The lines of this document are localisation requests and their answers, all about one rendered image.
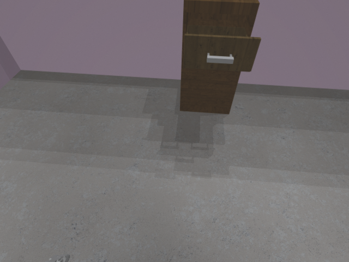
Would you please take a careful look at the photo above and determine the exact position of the handle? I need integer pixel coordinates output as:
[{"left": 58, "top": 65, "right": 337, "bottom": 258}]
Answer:
[{"left": 207, "top": 53, "right": 234, "bottom": 64}]

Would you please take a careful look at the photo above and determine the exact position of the drawer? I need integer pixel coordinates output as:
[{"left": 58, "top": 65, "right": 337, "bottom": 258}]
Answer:
[{"left": 183, "top": 25, "right": 261, "bottom": 72}]

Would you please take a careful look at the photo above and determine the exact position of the cabinet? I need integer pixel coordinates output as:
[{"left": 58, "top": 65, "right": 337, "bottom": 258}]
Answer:
[{"left": 180, "top": 0, "right": 260, "bottom": 114}]

